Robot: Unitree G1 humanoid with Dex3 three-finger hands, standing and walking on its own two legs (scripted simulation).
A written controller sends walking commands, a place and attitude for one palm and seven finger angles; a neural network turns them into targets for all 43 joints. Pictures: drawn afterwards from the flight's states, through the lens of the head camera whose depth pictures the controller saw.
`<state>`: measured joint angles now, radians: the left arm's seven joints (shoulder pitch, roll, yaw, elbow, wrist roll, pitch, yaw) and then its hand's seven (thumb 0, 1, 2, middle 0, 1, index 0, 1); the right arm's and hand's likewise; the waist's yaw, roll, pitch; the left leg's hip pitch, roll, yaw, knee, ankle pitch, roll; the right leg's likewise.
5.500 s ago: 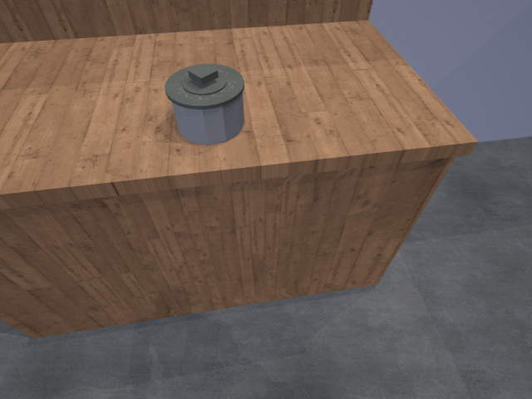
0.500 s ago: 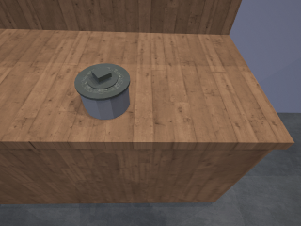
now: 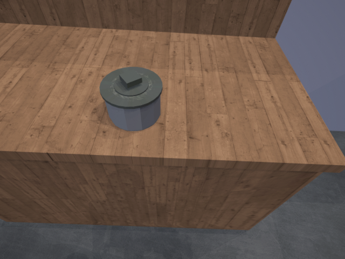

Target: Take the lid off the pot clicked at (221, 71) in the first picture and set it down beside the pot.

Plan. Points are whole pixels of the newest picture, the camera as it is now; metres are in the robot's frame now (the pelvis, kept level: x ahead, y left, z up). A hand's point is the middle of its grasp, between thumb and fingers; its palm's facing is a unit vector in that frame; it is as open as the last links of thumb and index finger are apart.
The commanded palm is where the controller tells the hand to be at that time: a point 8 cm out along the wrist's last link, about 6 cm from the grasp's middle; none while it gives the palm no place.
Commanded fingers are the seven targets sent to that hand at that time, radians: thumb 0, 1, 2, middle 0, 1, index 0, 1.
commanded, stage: come to a stop and stand still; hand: left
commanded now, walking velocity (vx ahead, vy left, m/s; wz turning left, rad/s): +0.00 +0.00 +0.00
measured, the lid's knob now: (130, 78) +0.50 +0.15 +0.14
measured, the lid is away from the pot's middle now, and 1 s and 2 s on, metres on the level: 0.00 0.00 0.00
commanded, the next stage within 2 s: look again from close up in 0.44 s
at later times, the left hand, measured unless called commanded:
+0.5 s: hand out of the picture +0.00 +0.19 -0.18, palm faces +0.01 -0.97 -0.23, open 7.4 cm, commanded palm none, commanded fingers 0.00 0.90 0.90 -0.20 -0.30 -0.20 -0.30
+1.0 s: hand out of the picture -0.02 +0.17 -0.18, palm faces +0.01 -0.98 -0.19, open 7.4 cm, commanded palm none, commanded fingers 0.00 0.90 0.90 -0.20 -0.30 -0.20 -0.30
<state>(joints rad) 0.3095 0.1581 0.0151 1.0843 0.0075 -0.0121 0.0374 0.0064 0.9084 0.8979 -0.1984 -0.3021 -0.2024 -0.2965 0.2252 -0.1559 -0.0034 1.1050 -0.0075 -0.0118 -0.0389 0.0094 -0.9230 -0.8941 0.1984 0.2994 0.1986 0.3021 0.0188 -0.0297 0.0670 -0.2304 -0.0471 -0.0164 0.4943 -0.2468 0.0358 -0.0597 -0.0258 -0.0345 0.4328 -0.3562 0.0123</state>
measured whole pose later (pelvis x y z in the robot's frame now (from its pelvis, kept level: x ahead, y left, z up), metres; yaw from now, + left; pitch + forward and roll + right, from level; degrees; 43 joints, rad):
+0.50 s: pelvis -0.01 +0.01 -0.01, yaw -1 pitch -1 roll -1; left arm 0.31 0.15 -0.01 1.03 0.01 -0.01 0.05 0.01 0.91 0.90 -0.20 -0.30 -0.20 -0.30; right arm 0.25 -0.19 0.00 1.01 -0.01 0.00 -0.03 0.01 -0.93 -0.89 0.20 0.30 0.20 0.30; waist 0.00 0.04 0.03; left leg -0.30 -0.04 0.00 0.61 -0.29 0.05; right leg -0.13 -0.02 -0.02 0.54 -0.39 0.02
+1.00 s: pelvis -0.02 +0.00 +0.00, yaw -1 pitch -1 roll +0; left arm 0.32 0.17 -0.01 1.04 0.01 0.00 0.04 0.01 0.91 0.90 -0.20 -0.30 -0.20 -0.30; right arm 0.24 -0.17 0.01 1.05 -0.01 -0.01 -0.03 0.01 -0.92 -0.89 0.20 0.30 0.20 0.30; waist 0.02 -0.02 0.05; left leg -0.28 -0.03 0.00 0.54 -0.25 0.03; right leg -0.13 -0.01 -0.02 0.50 -0.36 0.01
